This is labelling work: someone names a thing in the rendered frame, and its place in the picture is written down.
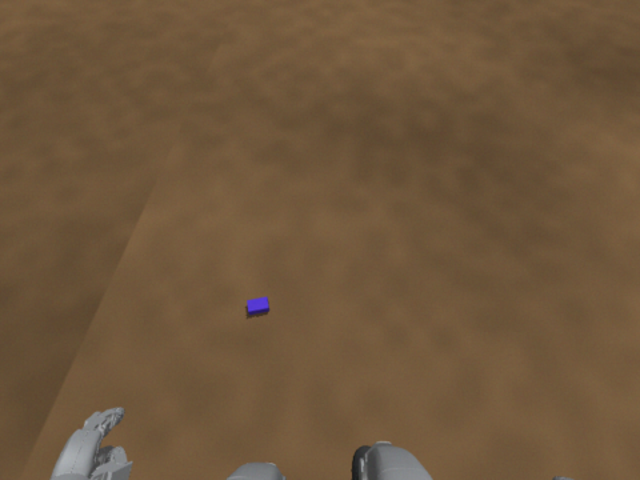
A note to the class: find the right robot foot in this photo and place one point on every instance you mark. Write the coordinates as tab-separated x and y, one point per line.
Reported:
355	466

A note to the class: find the left robot hand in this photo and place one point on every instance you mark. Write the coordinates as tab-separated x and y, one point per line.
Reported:
82	454

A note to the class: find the small box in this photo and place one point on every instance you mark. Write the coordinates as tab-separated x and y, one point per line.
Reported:
258	305

